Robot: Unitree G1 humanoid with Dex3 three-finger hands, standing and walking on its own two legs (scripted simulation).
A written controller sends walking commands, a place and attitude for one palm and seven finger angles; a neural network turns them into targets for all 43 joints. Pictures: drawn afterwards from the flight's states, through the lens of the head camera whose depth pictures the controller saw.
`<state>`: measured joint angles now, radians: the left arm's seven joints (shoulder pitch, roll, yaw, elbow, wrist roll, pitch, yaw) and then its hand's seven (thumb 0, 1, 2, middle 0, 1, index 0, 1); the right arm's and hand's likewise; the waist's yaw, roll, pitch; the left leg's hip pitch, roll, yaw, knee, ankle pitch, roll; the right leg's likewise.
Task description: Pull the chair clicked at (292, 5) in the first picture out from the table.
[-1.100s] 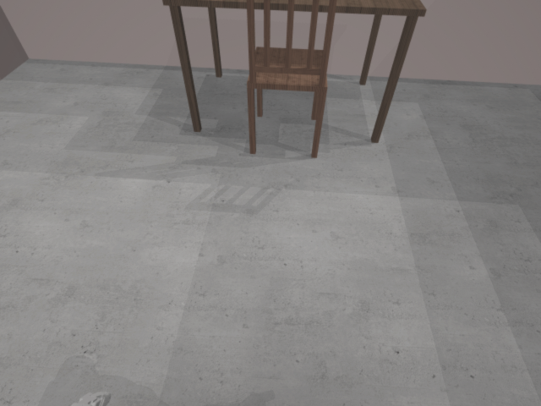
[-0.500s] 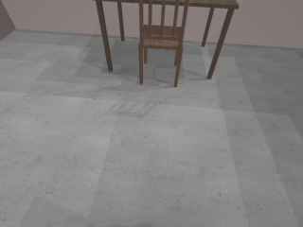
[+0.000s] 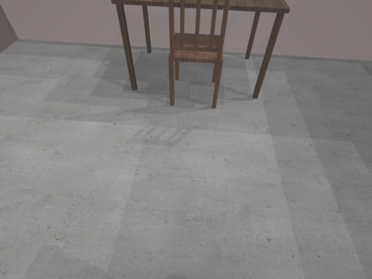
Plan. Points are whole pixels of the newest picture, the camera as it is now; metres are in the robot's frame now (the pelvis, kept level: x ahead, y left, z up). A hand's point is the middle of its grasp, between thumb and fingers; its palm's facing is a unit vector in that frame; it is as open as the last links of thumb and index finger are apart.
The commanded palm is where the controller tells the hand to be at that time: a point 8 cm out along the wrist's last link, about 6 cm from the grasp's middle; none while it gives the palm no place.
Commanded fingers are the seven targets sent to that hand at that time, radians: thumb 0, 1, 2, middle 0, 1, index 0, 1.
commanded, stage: look at it before walking up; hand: left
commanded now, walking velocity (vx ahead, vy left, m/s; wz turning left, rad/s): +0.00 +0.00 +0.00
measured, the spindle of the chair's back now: (197, 24) +1.57 +0.01 -0.10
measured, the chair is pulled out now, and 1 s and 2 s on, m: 0.00 0.00 0.00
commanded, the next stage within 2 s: walk to a spot facing it in 0.34 s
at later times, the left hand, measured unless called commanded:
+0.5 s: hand out of the picture +0.08 +0.24 -0.16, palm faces -0.03 -0.94 -0.33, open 7.4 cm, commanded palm none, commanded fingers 0.00 0.90 0.90 -0.20 -0.30 -0.20 -0.30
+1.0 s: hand (119, 268) +0.18 +0.19 -0.19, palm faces -0.11 -0.98 -0.15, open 7.3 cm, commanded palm none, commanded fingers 0.00 0.90 0.90 -0.20 -0.30 -0.20 -0.30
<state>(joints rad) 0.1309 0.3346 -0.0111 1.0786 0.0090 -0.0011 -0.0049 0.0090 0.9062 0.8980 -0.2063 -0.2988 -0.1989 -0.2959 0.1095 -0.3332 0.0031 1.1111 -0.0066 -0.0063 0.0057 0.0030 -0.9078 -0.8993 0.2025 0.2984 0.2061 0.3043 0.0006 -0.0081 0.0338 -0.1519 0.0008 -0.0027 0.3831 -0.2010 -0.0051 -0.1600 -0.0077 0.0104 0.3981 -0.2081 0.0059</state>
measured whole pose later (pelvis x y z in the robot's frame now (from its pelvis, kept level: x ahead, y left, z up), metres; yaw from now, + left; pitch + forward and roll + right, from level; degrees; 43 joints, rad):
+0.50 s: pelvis +0.01 +0.00 +0.00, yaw +0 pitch -2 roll +0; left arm 0.14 0.33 -0.01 1.09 0.01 0.00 0.00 0.01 0.91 0.90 -0.21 -0.30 -0.20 -0.30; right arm 0.11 -0.33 0.01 1.12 -0.01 0.00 0.00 0.00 -0.91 -0.90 0.20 0.30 0.21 0.30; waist 0.00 -0.01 0.03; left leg -0.14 0.00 0.00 0.37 -0.20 -0.01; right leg -0.15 0.00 0.01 0.39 -0.21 0.01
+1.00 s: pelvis +0.14 +0.01 -0.01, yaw -6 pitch +0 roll -1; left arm 0.23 0.19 0.04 1.06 0.02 0.02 -0.03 0.02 0.93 0.90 -0.20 -0.30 -0.20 -0.30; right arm 0.50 -0.11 -0.01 1.19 -0.02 -0.07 -0.03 0.00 -0.91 -0.90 0.20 0.30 0.20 0.30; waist -0.04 -0.01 0.08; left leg 0.08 0.03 0.09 0.32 -0.40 0.01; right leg -0.53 -0.07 -0.10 0.91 -0.32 -0.02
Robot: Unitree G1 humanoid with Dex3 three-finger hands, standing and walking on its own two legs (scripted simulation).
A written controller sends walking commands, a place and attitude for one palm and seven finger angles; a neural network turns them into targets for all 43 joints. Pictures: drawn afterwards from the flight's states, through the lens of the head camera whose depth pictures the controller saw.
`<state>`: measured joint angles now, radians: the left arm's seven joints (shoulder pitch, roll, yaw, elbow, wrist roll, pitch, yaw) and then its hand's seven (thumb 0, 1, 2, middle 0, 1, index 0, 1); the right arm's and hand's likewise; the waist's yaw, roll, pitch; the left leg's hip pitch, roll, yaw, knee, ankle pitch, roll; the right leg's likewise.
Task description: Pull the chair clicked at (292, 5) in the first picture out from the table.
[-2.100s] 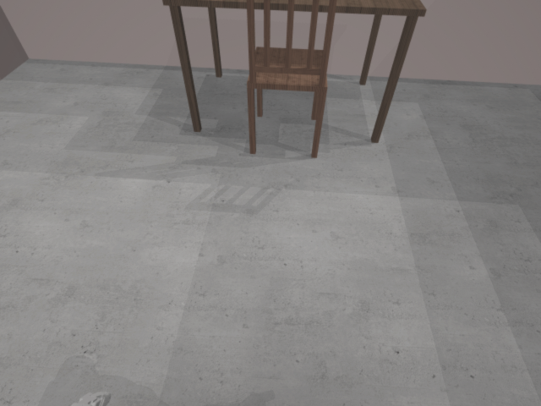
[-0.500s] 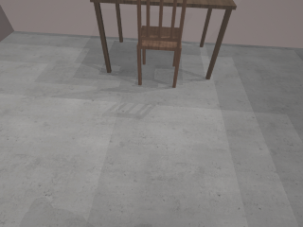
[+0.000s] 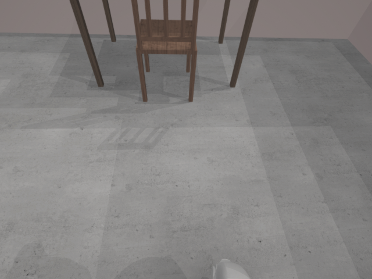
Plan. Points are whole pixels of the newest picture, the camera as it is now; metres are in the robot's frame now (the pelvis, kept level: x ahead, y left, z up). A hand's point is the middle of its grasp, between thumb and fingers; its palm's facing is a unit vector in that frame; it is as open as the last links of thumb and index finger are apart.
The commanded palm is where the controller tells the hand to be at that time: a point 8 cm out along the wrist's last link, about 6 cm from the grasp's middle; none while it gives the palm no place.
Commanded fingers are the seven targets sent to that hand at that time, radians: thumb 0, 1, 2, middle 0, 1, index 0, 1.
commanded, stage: walk to a spot facing it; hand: left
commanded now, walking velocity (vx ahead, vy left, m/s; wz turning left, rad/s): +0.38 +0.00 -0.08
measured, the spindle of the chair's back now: (165, 11) +1.43 +0.14 -0.09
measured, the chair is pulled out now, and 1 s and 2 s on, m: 0.00 0.00 0.00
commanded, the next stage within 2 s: take the last steps up to it in 1.30 s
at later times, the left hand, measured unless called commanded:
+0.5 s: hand (121, 249) +0.22 +0.17 -0.19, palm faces +0.08 -0.99 -0.14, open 7.3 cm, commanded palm none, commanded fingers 0.00 0.90 0.90 -0.20 -0.30 -0.20 -0.30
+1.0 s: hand (141, 147) +0.54 +0.16 -0.17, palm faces -0.11 -0.98 -0.19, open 7.4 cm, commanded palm none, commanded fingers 0.00 0.90 0.90 -0.20 -0.30 -0.20 -0.30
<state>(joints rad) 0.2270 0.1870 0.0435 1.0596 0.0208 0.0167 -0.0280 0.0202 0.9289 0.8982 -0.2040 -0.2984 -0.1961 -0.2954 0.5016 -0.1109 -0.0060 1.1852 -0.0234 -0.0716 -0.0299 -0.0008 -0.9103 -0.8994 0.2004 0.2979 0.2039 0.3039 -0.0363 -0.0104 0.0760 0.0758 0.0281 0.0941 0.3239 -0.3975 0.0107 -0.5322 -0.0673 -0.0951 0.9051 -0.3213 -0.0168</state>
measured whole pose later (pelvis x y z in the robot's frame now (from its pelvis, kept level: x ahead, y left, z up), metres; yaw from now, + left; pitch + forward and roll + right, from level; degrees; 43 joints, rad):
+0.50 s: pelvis +0.22 +0.00 +0.00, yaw +1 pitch -1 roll -3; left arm 0.32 0.19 0.05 1.08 0.03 -0.05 -0.01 0.01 0.93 0.90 -0.20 -0.30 -0.20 -0.30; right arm 0.18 -0.17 -0.05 0.99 -0.02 -0.04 0.03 0.00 -0.92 -0.90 0.19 0.30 0.20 0.30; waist 0.01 -0.01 0.01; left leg -0.44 0.13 0.12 0.67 -0.23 -0.02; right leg -0.11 -0.01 -0.17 0.48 -0.34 0.00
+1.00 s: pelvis +0.44 -0.01 +0.00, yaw -6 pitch -1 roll +1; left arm 0.15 0.18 0.07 1.04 0.03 0.00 -0.03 0.01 0.92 0.90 -0.20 -0.30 -0.19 -0.29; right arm 0.46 -0.12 -0.04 1.17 -0.03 -0.06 -0.01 0.00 -0.92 -0.90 0.20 0.30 0.20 0.30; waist -0.05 0.00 0.08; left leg 0.08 0.07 0.28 0.35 -0.39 -0.04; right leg -0.50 -0.09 -0.12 0.65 -0.19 -0.02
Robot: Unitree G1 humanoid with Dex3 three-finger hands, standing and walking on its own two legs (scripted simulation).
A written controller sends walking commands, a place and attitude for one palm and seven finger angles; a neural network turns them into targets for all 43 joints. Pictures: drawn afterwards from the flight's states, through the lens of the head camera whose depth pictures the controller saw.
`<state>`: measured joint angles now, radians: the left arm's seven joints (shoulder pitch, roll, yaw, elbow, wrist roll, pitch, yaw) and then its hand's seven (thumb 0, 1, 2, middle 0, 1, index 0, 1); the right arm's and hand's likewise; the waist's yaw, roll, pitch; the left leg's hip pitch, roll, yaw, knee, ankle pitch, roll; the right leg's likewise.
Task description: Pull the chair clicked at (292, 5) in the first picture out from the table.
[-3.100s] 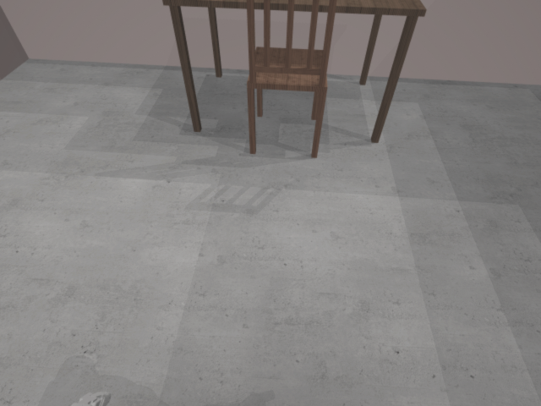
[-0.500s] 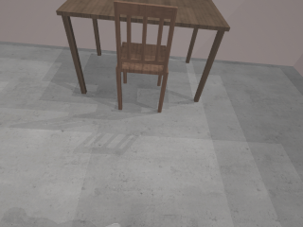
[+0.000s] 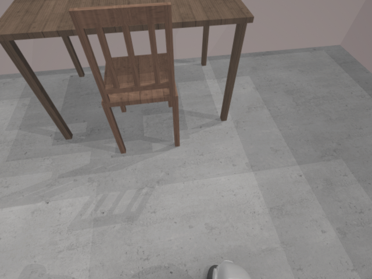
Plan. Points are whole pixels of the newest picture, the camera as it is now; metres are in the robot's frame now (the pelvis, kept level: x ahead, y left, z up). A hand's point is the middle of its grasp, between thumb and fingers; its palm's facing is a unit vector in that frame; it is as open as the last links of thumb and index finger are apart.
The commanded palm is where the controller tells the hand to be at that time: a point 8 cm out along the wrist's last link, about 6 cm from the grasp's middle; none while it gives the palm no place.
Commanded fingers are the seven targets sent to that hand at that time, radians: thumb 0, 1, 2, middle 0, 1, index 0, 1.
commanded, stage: walk to a spot facing it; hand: left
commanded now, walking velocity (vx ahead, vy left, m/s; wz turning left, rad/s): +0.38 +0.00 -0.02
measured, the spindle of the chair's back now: (132, 58) +0.97 +0.25 -0.09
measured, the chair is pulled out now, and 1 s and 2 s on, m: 0.00 0.00 0.00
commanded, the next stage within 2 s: take the last steps up to it in 0.30 s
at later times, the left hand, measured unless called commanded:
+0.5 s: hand (122, 278) +0.15 +0.16 -0.19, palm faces +0.20 -0.97 -0.12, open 7.3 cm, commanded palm none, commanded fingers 0.00 0.90 0.90 -0.20 -0.30 -0.20 -0.30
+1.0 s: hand (120, 187) +0.39 +0.21 -0.15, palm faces +0.15 -0.97 -0.20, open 7.4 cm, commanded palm none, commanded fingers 0.00 0.90 0.90 -0.20 -0.30 -0.20 -0.30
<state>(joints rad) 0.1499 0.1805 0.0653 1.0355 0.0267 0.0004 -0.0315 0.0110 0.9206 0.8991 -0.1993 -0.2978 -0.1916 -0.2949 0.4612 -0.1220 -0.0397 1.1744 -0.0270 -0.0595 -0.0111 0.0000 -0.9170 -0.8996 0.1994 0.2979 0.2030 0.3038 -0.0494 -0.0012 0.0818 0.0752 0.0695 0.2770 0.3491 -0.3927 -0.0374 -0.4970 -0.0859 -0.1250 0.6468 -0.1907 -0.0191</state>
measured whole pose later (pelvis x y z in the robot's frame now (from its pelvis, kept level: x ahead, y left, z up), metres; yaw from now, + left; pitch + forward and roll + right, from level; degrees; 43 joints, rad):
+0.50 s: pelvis +0.21 +0.01 +0.00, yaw +7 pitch -1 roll -3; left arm 0.36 0.15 0.03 1.10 0.02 -0.06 0.01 0.00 0.92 0.90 -0.20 -0.30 -0.20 -0.30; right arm 0.16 -0.20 -0.05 1.01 -0.02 -0.02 0.03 0.00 -0.93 -0.90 0.19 0.30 0.20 0.30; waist 0.03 0.00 0.05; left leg -0.41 0.09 0.13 0.60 -0.16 0.02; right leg -0.05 -0.05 -0.27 0.48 -0.39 0.02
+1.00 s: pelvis +0.35 +0.02 +0.01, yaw +8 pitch -1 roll +2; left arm 0.21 0.16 0.05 1.02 0.03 0.00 -0.01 0.01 0.92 0.90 -0.20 -0.30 -0.19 -0.29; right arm 0.38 -0.13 -0.04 1.12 -0.02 -0.04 -0.01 0.00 -0.91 -0.90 0.20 0.30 0.20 0.30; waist -0.04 0.00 0.03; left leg -0.09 -0.02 0.14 0.36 -0.26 0.03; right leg -0.40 -0.10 -0.08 0.66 -0.28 0.02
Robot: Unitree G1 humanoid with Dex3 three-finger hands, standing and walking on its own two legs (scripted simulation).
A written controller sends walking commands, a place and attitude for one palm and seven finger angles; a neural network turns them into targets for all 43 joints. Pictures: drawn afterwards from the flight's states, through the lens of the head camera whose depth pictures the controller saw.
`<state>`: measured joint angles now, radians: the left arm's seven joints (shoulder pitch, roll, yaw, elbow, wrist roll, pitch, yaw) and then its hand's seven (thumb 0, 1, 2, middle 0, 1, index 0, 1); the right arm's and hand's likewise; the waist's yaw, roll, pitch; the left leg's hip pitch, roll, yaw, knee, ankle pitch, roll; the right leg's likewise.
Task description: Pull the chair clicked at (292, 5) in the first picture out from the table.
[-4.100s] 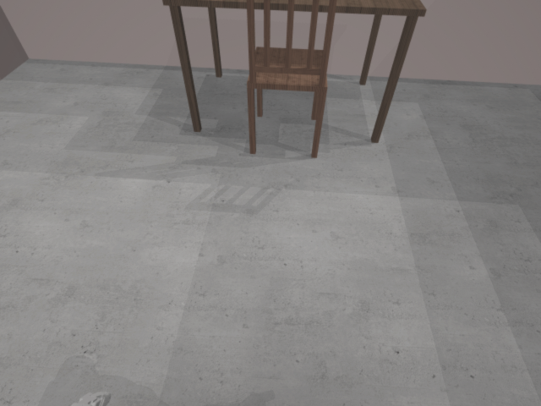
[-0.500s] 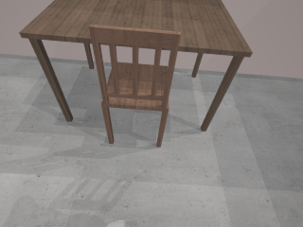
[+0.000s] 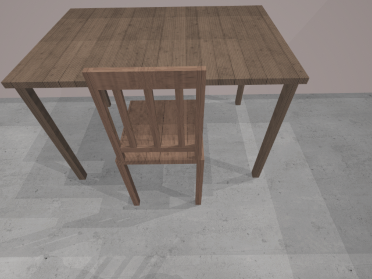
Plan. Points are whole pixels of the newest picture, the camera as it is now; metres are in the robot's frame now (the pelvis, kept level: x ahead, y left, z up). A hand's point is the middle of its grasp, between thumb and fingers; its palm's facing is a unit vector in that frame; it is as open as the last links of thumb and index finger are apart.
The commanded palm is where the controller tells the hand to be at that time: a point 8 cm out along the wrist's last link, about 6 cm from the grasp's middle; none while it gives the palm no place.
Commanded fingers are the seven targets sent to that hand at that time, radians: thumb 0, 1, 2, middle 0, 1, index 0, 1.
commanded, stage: take the last steps up to it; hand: left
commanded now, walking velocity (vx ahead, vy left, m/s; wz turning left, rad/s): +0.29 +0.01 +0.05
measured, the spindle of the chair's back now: (153, 120) +0.65 +0.14 -0.10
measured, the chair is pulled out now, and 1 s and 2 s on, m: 0.00 0.00 0.00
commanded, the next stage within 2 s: come to a stop and stand still in 0.38 s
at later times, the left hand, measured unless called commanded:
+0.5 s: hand out of the picture +0.08 +0.15 -0.18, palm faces +0.15 -0.98 -0.12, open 7.4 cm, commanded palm none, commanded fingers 0.00 0.90 0.90 -0.20 -0.30 -0.20 -0.30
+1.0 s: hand (115, 253) +0.22 +0.20 -0.18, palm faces -0.01 -0.96 -0.28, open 7.4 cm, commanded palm none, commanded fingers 0.00 0.90 0.90 -0.20 -0.30 -0.20 -0.30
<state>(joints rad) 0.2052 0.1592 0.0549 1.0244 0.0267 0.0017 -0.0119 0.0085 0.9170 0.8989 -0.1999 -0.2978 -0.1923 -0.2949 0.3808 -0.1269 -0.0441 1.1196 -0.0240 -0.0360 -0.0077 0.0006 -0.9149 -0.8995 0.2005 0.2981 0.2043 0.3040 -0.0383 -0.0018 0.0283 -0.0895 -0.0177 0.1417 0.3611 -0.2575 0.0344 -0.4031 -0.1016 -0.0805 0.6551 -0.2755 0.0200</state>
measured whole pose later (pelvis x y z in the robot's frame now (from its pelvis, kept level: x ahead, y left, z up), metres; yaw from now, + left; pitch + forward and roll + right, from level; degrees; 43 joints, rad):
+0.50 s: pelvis +0.16 +0.00 -0.01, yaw +2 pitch +0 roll -2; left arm 0.40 0.11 0.03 1.13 0.02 -0.05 0.01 0.01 0.91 0.90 -0.20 -0.30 -0.20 -0.30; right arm 0.14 -0.18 -0.03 1.03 -0.02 -0.03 0.01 0.00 -0.91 -0.90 0.19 0.30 0.20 0.30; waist 0.05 0.01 0.05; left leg -0.35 0.05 0.09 0.54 -0.17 0.02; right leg -0.06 -0.02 -0.15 0.42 -0.35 0.01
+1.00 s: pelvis +0.16 -0.02 -0.02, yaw +0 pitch +1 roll +1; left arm 0.23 0.27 0.03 0.91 0.04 0.03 0.02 0.01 0.91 0.90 -0.20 -0.30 -0.19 -0.30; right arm 0.19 -0.19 -0.06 0.98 -0.02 0.03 -0.01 0.00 -0.91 -0.90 0.20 0.30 0.21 0.30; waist 0.01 -0.05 0.04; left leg -0.39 0.04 0.14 0.59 -0.22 0.02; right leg -0.30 -0.05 0.04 0.59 -0.33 0.01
